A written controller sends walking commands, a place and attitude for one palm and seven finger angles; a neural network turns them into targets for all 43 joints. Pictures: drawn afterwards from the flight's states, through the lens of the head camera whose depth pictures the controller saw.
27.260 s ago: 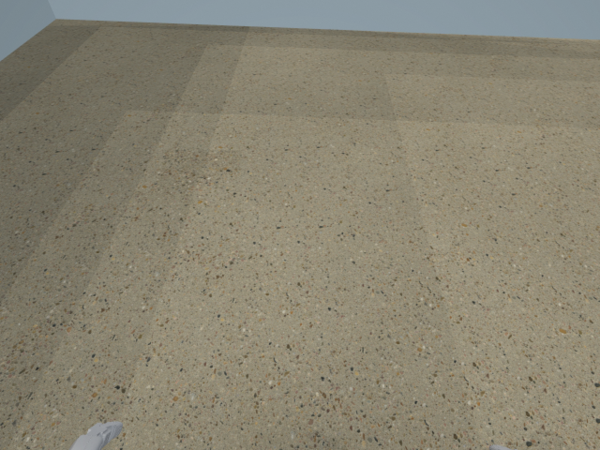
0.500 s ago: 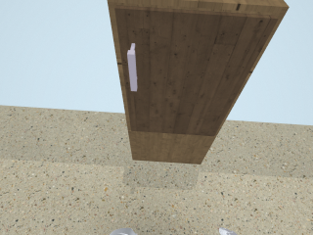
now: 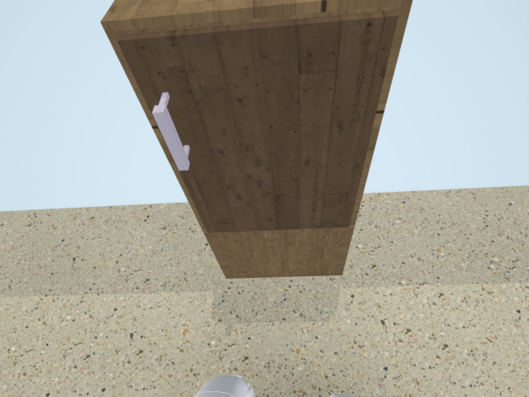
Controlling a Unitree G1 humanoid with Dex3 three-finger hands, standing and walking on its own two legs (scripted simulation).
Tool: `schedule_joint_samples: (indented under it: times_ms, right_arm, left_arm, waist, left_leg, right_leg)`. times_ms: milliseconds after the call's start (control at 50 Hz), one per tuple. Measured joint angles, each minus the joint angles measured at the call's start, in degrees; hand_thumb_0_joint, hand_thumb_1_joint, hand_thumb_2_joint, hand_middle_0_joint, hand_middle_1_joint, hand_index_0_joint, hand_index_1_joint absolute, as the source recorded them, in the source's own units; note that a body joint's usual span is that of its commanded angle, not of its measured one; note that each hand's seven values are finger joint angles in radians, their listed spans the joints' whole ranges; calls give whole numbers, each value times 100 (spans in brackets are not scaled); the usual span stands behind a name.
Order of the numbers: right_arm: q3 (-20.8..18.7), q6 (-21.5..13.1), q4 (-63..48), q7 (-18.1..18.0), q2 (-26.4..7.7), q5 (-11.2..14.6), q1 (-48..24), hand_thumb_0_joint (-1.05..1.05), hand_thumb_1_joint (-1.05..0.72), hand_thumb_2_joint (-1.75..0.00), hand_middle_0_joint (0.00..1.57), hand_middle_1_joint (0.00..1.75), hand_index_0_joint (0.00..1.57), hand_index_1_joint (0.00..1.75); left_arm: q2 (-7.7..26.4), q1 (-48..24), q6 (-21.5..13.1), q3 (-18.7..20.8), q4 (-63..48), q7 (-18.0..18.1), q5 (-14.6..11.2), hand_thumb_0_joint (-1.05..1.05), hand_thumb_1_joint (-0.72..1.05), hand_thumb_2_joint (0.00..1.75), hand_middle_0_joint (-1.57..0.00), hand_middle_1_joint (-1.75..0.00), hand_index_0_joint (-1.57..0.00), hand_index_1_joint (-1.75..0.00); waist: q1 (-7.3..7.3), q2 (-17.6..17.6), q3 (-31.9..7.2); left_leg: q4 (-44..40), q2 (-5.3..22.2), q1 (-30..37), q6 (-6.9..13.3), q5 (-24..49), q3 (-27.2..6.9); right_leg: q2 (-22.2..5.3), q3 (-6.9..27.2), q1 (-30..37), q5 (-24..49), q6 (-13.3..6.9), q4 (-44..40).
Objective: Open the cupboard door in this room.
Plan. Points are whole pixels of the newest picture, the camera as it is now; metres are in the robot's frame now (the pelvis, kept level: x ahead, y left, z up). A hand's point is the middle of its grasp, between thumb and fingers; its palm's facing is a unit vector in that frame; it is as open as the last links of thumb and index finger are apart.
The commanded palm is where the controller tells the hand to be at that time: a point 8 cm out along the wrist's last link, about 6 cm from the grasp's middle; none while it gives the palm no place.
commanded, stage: come to a stop and stand still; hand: left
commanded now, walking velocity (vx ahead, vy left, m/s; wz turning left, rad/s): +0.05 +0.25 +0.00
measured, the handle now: (174, 133) +0.55 +0.20 +0.07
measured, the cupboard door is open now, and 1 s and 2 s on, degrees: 0 0 0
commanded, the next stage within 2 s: look again from close up in 0.68 s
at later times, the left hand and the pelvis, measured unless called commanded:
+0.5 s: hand out of the picture -0.06 +0.25 -0.17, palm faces +0.07 -0.98 -0.18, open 7.4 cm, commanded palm none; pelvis -0.05 +0.06 +0.01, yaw +0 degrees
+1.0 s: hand out of the picture +0.07 +0.19 -0.17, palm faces -0.04 -0.97 -0.25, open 7.3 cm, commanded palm none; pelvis -0.02 +0.02 -0.01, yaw -1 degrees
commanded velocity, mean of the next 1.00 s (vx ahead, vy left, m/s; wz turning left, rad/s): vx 0.05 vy -0.05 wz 0.00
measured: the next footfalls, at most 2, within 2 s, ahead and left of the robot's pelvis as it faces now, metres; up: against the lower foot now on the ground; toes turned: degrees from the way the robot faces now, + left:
left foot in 0.38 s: -0.05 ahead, +0.16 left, +0.00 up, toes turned +1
right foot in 0.84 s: +0.00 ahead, -0.10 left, +0.00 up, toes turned -3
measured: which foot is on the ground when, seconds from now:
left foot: up 0.00-0.36, down 0.38-1.00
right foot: down 0.00-0.38, up 0.40-0.82, down 0.84-1.00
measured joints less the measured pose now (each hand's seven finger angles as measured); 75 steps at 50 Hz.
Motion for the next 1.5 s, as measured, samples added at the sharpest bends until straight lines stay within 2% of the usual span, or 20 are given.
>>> schedule_joint_samples:
  times_ms: [80, 160, 300, 360, 380, 460, 600, 680, 760, 800, 840, 900, 960, 1140, 1260, 1400, 1420, 1440, 1460, 1500]
  right_arm:
    - [4, 61, 7, 88, -90, -28, 48, 1, -91, -89, 20, 30, 20, 30]
    - [22, 83, 8, 149, -132, -50, 110, 1, -91, -89, 20, 30, 20, 30]
    - [95, -47, -30, 177, -97, -17, 168, 1, -91, -89, 20, 30, 20, 30]
    - [164, -233, -72, 140, -31, 4, 253, 1, -91, -89, 20, 30, 20, 30]
    - [181, -311, -74, 116, -5, -2, 302, 0, -91, -89, 20, 30, 20, 30]
    - [319, -364, 17, 28, 345, -63, 561, 0, -91, -89, 20, 30, 20, 30]
    - [454, -479, 255, -99, 736, -45, 1028, 0, -91, -89, 20, 30, 20, 30]
    - [436, -524, 338, -180, 834, -57, 1165, 0, -91, -89, 21, 30, 20, 30]
    - [378, -516, 456, -204, 812, -85, 1220, 0, -91, -89, 21, 30, 20, 30]
    - [358, -499, 516, -170, 741, -67, 1244, 0, -91, -89, 21, 30, 20, 30]
    - [367, -458, 461, -104, 649, -49, 1329, 1, -91, -89, 21, 30, 20, 30]
    - [342, -445, 372, -94, 466, -42, 1204, 1, -91, -89, 21, 30, 20, 30]
    - [351, -516, 272, -97, 391, -34, 1103, 1, -91, -89, 20, 30, 20, 30]
    - [381, -426, 85, -149, 274, -60, 611, 2, -93, -89, 20, 30, 20, 30]
    - [367, -445, 92, -103, 177, -51, 543, 1, -93, -89, 20, 30, 20, 30]
    - [413, -392, 184, -55, 195, -25, 626, 1, -92, -89, 20, 30, 20, 30]
    - [443, -470, 6, -67, 195, 55, 689, 1, -92, -89, 20, 30, 20, 30]
    - [456, -746, -201, -147, 184, 92, 807, 1, -92, -89, 20, 30, 20, 30]
    - [448, -1075, -352, -243, 140, 127, 914, 1, -92, -89, 20, 30, 20, 30]
    - [407, -1529, -604, -358, 18, 258, 962, 1, -91, -89, 20, 30, 20, 30]
  left_arm:
    - [-70, 79, -13, -4, -9, 34, -22, 1, 90, 90, -21, -30, -20, -30]
    - [-35, 200, -14, 18, -9, 45, 1, 1, 90, 90, -21, -30, -20, -30]
    - [131, 466, 54, 64, 97, -32, 86, 1, 90, 90, -21, -30, -20, -30]
    - [225, 567, 100, 89, 218, -47, 49, 1, 90, 90, -21, -30, -20, -30]
    - [253, 598, 124, 93, 264, -47, 15, 1, 90, 90, -21, -30, -20, -30]
    - [407, 678, 266, 137, 520, -61, 0, 1, 90, 90, -20, -30, -20, -30]
    - [441, 695, 206, 178, 595, -199, 28, 1, 91, 90, -20, -30, -19, -30]
    - [405, 530, 271, 175, 562, -192, 7, 1, 91, 90, -20, -30, -19, -30]
    - [309, 197, 256, 122, 484, -172, -34, 1, 91, 90, -20, -30, -19, -30]
    - [236, 10, 158, 60, 466, -128, -47, 1, 91, 90, -20, -30, -19, -30]
    - [214, -12, -22, 12, 348, -65, -38, 1, 91, 90, -20, -30, -19, -30]
    - [84, -105, -156, -29, 426, 12, -25, 0, 92, 90, -20, -30, -20, -30]
    - [-14, -168, -165, -71, 506, 39, -50, 0, 92, 90, -20, -30, -20, -30]
    - [-188, -73, -196, -91, 442, 43, -72, 0, 91, 90, -20, -30, -20, -30]
    - [-67, 171, -133, -33, 453, 40, -57, -1, 93, 90, -21, -30, -20, -30]
    - [-1, 470, -115, -37, 556, 31, -50, 0, 92, 90, -21, -30, -20, -30]
    - [0, 767, 164, -7, -313, 21, -309, 1, 91, 90, -20, -30, -20, -30]
    - [-5, 1130, 165, 13, -1342, 42, -457, 1, 91, 90, -21, -30, -20, -30]
    - [-18, 1402, -11, -26, -2206, 147, -576, 1, 90, 90, -21, -30, -20, -31]
    - [-83, 1593, -249, -97, -3451, 355, -828, 2, 89, 89, -21, -31, -20, -31]
  waist:
    - [75, -29, -77]
    - [164, -121, -202]
    - [341, -357, -407]
    - [346, -420, -506]
    - [316, -406, -553]
    - [176, -638, -678]
    - [90, -722, -742]
    - [-18, -732, -591]
    - [-154, -623, -369]
    - [-209, -516, -314]
    - [-157, -523, -411]
    - [-219, -295, -378]
    - [-307, -118, -436]
    - [-153, 96, -599]
    - [-34, 23, -603]
    - [21, -51, -536]
    - [73, -103, -465]
    - [158, -148, -431]
    - [208, -129, -463]
    - [172, -64, -572]
  left_leg:
    - [827, -93, -216, -103, 606, -154]
    - [628, 18, -86, -167, 887, -260]
    - [-1339, 195, 754, -67, 448, -44]
    - [-2676, 165, 1338, 19, 818, 122]
    - [-3054, 175, 1489, 93, 883, 98]
    - [-3256, 120, 1651, 303, 1188, 125]
    - [-3982, 85, 1922, 368, 1556, 190]
    - [-3957, 82, 1872, 366, 1515, 256]
    - [-3759, 141, 1765, 301, 1395, 245]
    - [-3461, 187, 1593, 239, 1246, 214]
    - [-2819, 155, 1238, 166, 875, 295]
    - [-2367, 241, 1156, 99, 568, 301]
    - [-2377, 253, 1292, 64, 594, 209]
    - [-2573, 375, 1504, -110, 635, 39]
    - [-2844, 418, 1628, -170, 843, -1]
    - [-2727, 489, 1513, -121, 934, -9]
    - [-2593, 467, 1434, 30, 1080, -19]
    - [-2629, 458, 1453, 86, 1074, 12]
    - [-2713, 468, 1464, 42, 996, 12]
    - [-2724, 407, 1344, -111, 921, -69]
  right_leg:
    - [-70, 2, 39, 291, -2, -364]
    - [-135, -14, 24, 501, 20, -597]
    - [-175, 38, -50, 829, 140, -877]
    - [-120, 46, -142, 892, 247, -838]
    - [-78, 33, -239, 744, 284, -664]
    - [69, 257, -462, -354, 300, 360]
    - [230, 375, -826, -28, 413, 1952]
    - [187, 327, -860, -170, 473, 2064]
    - [122, 207, -580, -444, 428, 1240]
    - [117, 146, -366, -264, 289, 649]
    - [49, 299, -178, 216, 139, 87]
    - [125, 326, -160, -535, 175, 331]
    - [120, 225, -51, -482, 182, 455]
    - [216, 5, 198, -600, -32, 343]
    - [265, -49, 313, -442, -94, 120]
    - [333, -101, 366, -222, -108, -144]
    - [338, -70, 321, -180, -95, -131]
    - [341, -18, 267, -156, -95, -91]
    - [347, -13, 214, -143, -92, -66]
    - [266, -79, 109, -129, -51, -21]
